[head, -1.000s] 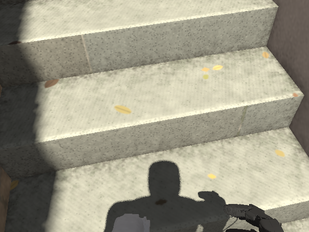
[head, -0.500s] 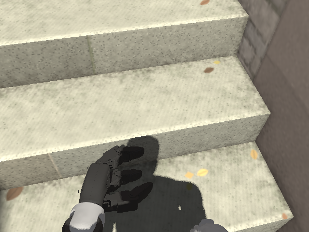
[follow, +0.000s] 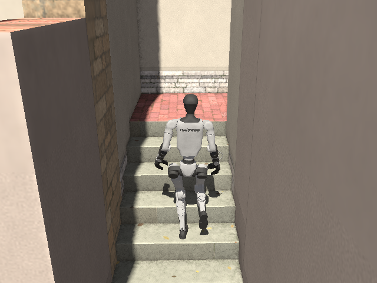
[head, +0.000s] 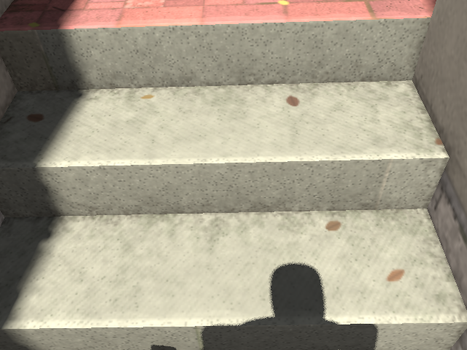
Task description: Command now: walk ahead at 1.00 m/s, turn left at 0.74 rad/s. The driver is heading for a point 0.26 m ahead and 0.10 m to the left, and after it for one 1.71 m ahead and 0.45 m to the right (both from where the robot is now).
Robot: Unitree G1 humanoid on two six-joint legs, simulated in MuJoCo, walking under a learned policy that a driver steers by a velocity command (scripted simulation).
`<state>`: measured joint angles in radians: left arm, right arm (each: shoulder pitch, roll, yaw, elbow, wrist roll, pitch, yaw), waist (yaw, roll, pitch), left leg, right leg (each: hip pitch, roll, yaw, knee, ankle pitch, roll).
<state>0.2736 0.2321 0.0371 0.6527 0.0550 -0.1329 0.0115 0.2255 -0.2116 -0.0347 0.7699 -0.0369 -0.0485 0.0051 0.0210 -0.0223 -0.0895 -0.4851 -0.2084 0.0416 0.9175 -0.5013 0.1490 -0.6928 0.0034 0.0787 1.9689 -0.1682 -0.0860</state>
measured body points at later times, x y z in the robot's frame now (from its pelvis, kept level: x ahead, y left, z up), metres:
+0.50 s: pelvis +0.43 -0.03 +0.25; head +0.47 -0.05 +0.70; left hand +0.30 +0.20 +0.13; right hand +0.77 -0.12 +0.29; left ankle +0.59 +0.07 -0.25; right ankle +0.30 -0.11 -0.50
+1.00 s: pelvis +0.83 -0.09 +0.49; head +0.87 -0.13 +0.94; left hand +1.07 +0.06 +0.38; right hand +0.76 -0.36 +0.37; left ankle +0.73 +0.10 +0.01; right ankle +0.87 -0.20 -0.16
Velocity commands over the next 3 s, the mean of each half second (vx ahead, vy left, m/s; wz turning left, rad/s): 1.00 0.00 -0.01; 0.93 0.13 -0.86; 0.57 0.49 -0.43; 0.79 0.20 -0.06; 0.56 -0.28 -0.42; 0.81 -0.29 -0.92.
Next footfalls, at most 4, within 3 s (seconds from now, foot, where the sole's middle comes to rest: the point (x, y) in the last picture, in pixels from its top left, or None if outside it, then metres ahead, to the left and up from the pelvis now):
0.18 right None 0.34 -0.11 -0.54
0.56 left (220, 259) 0.60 0.09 -0.37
0.90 right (341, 111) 0.91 -0.21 -0.20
1.32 left None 1.25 -0.08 -0.03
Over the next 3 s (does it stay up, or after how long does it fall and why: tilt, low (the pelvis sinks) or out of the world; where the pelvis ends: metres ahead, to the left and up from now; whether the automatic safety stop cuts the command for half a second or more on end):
stays up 1.81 -0.73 0.74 its command is cut before an obstacle after 0.9 s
